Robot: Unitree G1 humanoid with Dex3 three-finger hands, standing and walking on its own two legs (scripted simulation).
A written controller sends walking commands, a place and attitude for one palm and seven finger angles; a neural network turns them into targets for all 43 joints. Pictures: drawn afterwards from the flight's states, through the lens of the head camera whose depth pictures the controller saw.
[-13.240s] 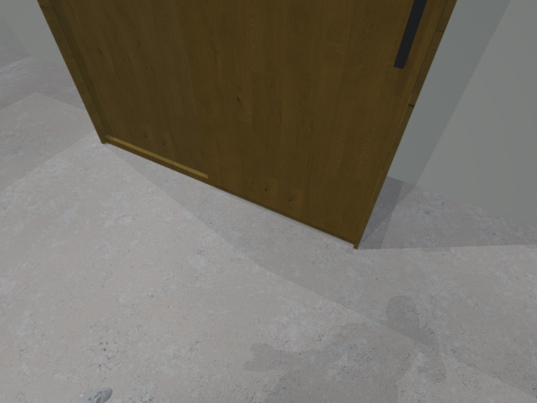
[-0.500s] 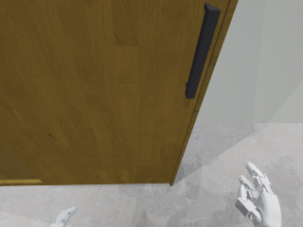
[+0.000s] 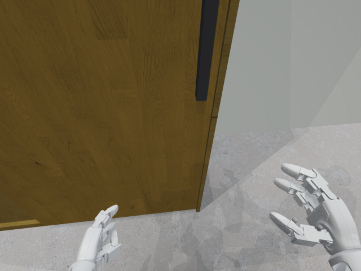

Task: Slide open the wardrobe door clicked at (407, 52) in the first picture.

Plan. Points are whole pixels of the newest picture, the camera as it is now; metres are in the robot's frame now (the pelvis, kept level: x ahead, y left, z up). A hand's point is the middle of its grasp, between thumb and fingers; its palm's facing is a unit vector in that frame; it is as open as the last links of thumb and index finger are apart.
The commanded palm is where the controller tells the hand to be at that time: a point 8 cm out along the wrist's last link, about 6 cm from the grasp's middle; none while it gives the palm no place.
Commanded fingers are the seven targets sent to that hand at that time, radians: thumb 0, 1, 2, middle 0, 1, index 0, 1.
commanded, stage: raise the hand with hooked fingers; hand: right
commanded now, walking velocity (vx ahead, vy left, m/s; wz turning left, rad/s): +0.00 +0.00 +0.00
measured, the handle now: (203, 45) +0.51 -0.03 +0.26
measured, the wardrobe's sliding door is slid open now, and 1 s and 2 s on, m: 0.00 0.00 0.00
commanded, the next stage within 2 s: move the hooked fingers beside the handle in 1.42 s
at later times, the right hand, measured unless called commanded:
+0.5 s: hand (352, 171) +0.25 -0.25 +0.19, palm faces -0.04 +0.99 -0.14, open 13.1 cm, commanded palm +0.22 -0.30 +0.20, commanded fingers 0.00 0.50 -0.30 0.30 1.20 0.30 1.20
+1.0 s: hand out of the picture +0.28 -0.27 +0.28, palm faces -0.03 +0.99 -0.15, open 14.0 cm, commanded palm +0.25 -0.31 +0.28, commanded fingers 0.00 0.50 -0.30 0.30 1.20 0.30 1.20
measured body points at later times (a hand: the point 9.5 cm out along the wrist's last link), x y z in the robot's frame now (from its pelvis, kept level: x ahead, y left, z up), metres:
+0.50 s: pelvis +0.01 -0.01 +0.03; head -0.01 +0.00 +0.48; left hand +0.21 +0.22 -0.02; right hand +0.24 -0.30 +0.20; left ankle +0.02 +0.11 -0.70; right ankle +0.00 -0.09 -0.70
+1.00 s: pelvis +0.01 +0.01 +0.04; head -0.02 +0.04 +0.48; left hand +0.21 +0.23 -0.03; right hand +0.28 -0.32 +0.29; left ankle +0.02 +0.11 -0.70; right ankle +0.00 -0.09 -0.70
